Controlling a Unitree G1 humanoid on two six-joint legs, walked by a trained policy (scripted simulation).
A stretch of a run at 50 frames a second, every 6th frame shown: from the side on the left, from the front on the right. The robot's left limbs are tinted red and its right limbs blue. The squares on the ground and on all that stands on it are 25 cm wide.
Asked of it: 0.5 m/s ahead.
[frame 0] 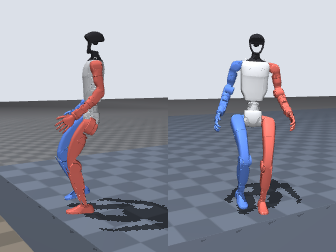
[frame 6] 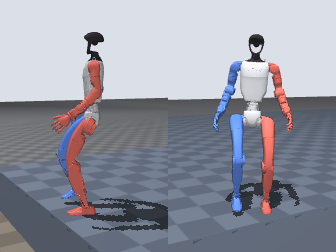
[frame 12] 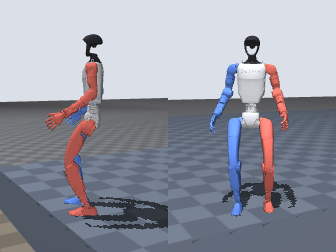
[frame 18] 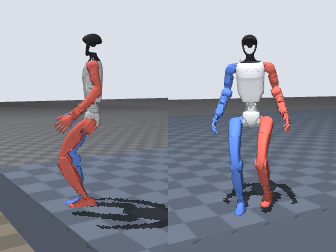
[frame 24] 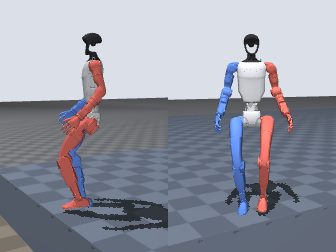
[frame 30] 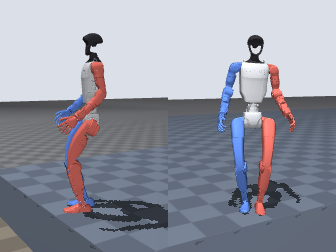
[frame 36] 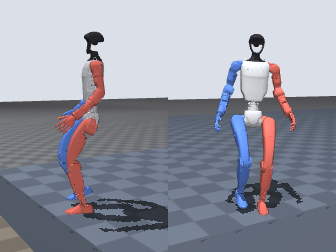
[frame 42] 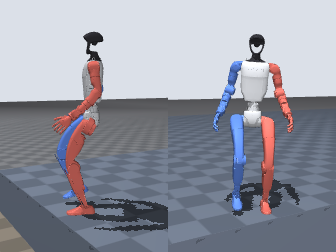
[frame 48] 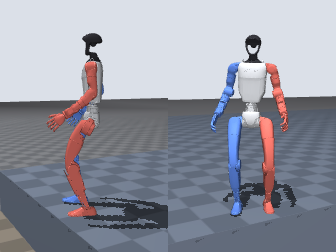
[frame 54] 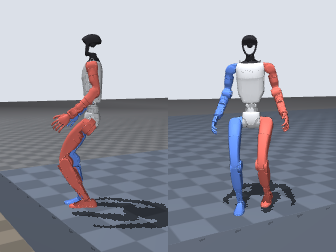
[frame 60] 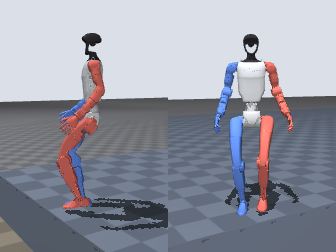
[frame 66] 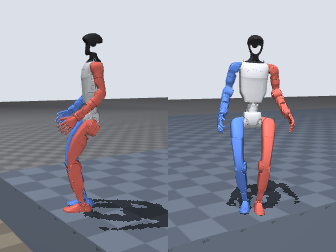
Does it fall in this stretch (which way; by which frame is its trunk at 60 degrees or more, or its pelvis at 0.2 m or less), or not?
no
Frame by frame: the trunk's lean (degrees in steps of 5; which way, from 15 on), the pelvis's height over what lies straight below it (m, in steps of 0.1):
0: 5, 0.8
6: 5, 0.8
12: 0, 0.7
18: 0, 0.8
24: 0, 0.8
30: 5, 0.8
36: 5, 0.8
42: 5, 0.8
48: 0, 0.8
54: 0, 0.8
60: 0, 0.8
66: 5, 0.8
